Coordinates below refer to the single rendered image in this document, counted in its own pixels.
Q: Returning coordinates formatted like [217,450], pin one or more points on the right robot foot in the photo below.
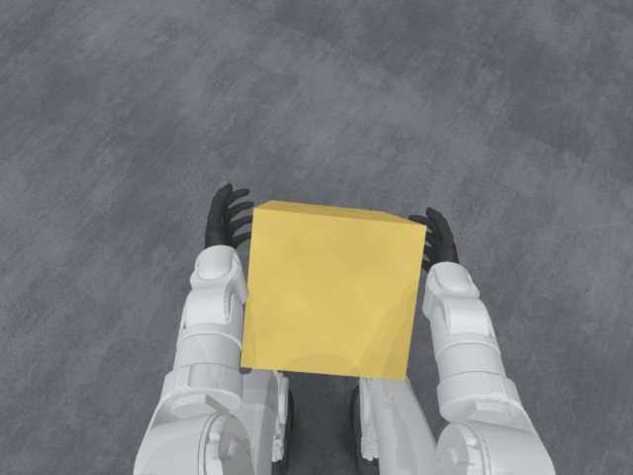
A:
[364,466]

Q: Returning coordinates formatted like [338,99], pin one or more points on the right robot hand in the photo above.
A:
[443,248]

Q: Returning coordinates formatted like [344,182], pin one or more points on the robot left upper arm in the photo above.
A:
[211,444]

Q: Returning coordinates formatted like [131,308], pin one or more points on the left robot hand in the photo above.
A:
[219,230]

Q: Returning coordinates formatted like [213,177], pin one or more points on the robot right forearm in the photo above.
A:
[473,384]

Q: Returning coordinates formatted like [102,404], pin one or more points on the robot left forearm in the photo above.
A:
[205,376]

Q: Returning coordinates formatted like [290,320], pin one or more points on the right robot shin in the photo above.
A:
[369,447]

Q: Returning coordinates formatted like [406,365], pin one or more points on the carton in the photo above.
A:
[331,290]

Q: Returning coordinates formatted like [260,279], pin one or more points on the robot right upper arm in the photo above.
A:
[467,447]

